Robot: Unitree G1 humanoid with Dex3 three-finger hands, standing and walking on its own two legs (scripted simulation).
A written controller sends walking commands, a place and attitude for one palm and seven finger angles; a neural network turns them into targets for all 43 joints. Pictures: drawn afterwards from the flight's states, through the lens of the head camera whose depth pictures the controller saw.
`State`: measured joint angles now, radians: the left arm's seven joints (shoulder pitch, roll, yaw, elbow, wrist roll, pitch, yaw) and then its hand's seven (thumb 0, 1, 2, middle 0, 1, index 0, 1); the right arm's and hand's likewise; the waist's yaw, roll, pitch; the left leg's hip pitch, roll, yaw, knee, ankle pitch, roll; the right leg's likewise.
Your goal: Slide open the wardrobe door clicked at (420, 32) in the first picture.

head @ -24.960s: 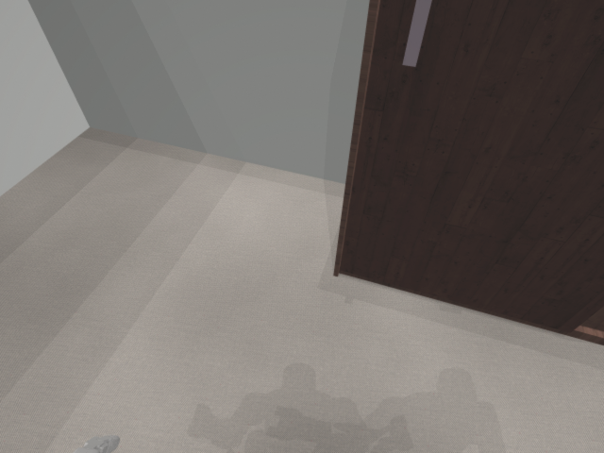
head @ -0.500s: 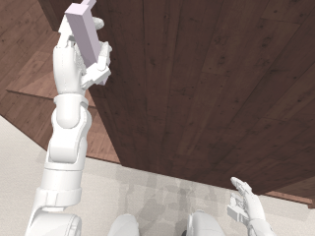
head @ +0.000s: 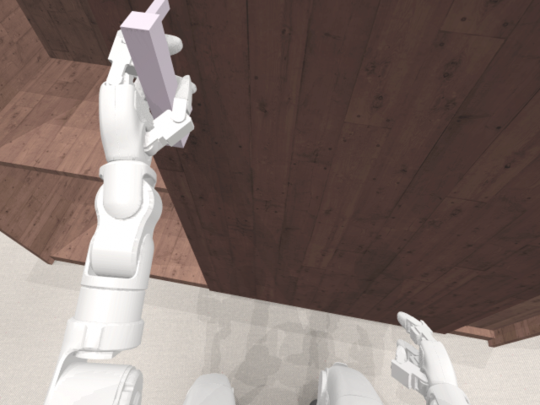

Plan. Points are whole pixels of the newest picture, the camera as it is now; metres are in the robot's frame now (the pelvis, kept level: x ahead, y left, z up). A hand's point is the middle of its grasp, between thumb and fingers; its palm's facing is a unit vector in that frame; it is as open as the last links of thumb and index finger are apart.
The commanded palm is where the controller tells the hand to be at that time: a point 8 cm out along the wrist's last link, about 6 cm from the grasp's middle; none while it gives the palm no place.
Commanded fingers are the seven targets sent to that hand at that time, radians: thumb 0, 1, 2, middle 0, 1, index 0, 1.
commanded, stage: step sideways, sliding the door along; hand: left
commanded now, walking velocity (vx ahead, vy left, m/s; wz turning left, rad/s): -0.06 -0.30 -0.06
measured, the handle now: (168, 77) +0.42 +0.20 +0.22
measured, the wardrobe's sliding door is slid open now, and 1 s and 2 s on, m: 0.64 0.65 0.65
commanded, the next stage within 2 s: stop walking and hold the door there in 0.38 s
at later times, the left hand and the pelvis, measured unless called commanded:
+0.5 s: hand (195, 112) +0.38 +0.16 +0.20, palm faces +0.51 -0.86 -0.09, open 6.7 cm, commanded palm +0.34 +0.19 +0.18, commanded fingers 0.00 0.90 0.90 -0.45 -1.40 -0.45 -1.40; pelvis +0.00 -0.12 +0.00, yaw +0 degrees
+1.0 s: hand (195, 112) +0.38 +0.16 +0.20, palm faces +0.60 -0.78 -0.16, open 6.7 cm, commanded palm +0.34 +0.19 +0.18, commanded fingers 0.00 0.90 0.90 -0.45 -1.40 -0.45 -1.40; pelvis +0.00 -0.17 +0.00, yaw -8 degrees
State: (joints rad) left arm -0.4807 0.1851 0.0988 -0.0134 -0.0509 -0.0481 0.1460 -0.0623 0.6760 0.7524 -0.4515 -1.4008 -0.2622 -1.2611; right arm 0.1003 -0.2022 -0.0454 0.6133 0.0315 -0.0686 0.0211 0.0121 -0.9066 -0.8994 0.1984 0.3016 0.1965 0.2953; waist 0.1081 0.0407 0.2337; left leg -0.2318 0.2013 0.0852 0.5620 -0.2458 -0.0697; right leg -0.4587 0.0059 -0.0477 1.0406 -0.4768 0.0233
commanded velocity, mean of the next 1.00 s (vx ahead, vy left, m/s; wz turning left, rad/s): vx -0.04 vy -0.06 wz -0.03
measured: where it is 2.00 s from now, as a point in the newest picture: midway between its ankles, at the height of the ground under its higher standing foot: outside the picture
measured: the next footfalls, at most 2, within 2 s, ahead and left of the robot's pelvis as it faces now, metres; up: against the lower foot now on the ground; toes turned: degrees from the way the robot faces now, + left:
right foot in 0.20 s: +0.06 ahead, -0.24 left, +0.00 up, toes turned -5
left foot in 0.34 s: +0.06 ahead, +0.06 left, +0.00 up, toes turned +11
